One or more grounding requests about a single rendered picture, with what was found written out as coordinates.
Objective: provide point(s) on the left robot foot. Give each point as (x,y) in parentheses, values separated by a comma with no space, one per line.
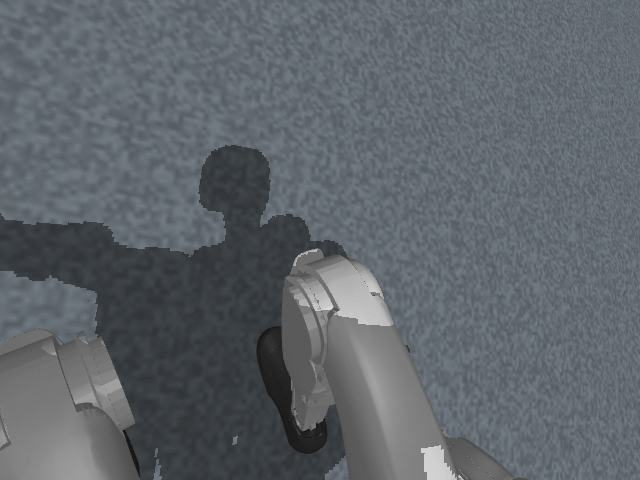
(132,453)

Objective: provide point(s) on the right robot hand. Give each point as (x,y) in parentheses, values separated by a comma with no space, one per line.
(473,463)

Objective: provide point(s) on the right robot foot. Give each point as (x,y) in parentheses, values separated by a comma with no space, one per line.
(278,385)

